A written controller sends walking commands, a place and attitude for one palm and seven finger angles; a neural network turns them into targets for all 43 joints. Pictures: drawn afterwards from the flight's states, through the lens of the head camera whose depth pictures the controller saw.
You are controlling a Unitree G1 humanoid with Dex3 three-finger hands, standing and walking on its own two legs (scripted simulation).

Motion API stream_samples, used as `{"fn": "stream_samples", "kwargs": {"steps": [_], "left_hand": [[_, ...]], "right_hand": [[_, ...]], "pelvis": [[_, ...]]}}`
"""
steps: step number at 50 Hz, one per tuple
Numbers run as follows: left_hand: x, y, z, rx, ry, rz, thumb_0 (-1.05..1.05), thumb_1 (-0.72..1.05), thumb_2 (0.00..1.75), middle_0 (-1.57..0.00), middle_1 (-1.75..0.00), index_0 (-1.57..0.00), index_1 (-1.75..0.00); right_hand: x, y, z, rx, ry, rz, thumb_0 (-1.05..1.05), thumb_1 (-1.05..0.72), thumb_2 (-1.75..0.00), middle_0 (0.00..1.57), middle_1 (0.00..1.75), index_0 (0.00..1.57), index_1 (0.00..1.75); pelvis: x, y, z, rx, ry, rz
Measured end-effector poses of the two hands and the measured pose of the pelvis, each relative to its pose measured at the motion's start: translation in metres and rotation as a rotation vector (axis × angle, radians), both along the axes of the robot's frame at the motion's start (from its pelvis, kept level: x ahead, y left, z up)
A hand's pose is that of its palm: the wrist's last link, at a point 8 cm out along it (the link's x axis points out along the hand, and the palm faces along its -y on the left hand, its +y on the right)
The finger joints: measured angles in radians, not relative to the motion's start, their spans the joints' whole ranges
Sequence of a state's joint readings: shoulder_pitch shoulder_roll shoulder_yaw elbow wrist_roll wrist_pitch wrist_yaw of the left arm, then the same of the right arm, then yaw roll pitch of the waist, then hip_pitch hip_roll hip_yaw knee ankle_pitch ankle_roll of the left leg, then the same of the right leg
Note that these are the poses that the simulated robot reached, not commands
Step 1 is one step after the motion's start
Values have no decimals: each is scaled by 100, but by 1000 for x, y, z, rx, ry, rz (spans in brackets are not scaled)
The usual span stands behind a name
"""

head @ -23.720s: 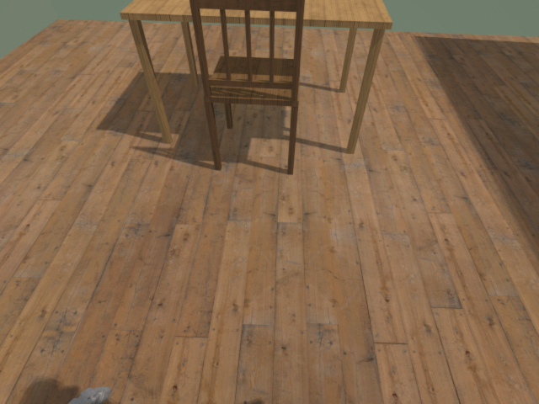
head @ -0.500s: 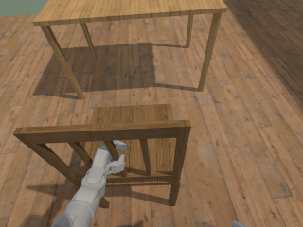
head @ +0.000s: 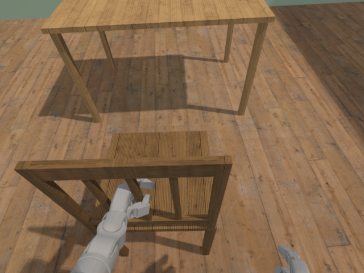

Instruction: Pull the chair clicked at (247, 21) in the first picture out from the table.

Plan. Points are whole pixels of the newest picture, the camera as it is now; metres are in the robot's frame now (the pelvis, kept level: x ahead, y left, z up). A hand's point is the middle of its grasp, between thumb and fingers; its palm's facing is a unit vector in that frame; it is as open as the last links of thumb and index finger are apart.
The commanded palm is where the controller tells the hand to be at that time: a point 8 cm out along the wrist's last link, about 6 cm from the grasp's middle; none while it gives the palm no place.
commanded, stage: open the thumb and straighten the fingers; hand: left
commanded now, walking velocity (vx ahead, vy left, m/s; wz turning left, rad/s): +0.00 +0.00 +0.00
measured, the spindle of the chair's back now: (140, 200) +0.30 +0.13 -0.09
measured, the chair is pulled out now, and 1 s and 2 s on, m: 0.73 0.73 0.73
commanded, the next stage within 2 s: draw the fingers out of the gap in 0.78 s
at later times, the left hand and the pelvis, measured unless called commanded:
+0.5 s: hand (143, 203) +0.29 +0.12 -0.06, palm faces -0.06 -0.98 -0.17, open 13.5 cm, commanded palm +0.26 +0.17 -0.04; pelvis -0.02 +0.01 -0.03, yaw +2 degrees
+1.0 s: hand (139, 212) +0.27 +0.13 -0.07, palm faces -0.05 -0.99 -0.16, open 17.4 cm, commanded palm +0.24 +0.18 -0.05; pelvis -0.02 -0.01 -0.03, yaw +3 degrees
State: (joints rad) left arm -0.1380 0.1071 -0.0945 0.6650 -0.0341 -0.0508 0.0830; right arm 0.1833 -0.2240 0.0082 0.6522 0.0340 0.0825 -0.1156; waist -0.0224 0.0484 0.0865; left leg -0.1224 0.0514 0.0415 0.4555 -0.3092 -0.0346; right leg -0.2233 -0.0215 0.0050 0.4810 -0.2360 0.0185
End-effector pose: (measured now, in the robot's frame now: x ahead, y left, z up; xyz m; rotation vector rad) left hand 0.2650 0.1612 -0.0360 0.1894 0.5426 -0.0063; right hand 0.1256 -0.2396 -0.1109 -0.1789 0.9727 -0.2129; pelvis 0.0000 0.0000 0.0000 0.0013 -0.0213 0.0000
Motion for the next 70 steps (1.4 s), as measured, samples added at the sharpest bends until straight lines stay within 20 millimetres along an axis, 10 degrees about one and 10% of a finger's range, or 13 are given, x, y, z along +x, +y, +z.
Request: {"fn": "stream_samples", "kwargs": {"steps": [9, 17, 28, 43, 70], "left_hand": [[4, 4, 0, -23, -33, -14, 3, 63, 78, -33, -132, -49, -145], [10, 8, -4, -13, -35, -24, 2, 4, 49, -41, -135, -48, -141], [5, 7, -6, -13, -21, -5, 0, -46, 24, -29, -87, -30, -88], [-2, 16, -11, -7, -11, 10, -1, -53, 20, -3, -10, -3, -10], [-88, 18, -16, -16, 20, 21, -1, -54, 20, 0, 0, 0, 0]], "right_hand": [[-17, 0, -5, 43, 13, 14, 1, -90, -90, 20, 29, 20, 30], [-22, -9, -12, 22, -4, 37, 1, -91, -90, 20, 29, 20, 30], [-13, 1, -23, 38, -52, 59, 1, -91, -90, 20, 29, 20, 30], [-3, -8, -24, 17, -85, 87, 1, -90, -90, 20, 29, 20, 30], [34, 6, -14, 13, -243, 144, 1, -90, -90, 20, 29, 20, 30]], "pelvis": [[-3, 1, -6, 2, 86, 29], [-12, 6, -18, 0, 151, 33], [-16, 5, -27, 4, 166, 35], [-18, -4, -33, 1, 177, 51], [-13, -4, -44, -9, 187, 71]]}}
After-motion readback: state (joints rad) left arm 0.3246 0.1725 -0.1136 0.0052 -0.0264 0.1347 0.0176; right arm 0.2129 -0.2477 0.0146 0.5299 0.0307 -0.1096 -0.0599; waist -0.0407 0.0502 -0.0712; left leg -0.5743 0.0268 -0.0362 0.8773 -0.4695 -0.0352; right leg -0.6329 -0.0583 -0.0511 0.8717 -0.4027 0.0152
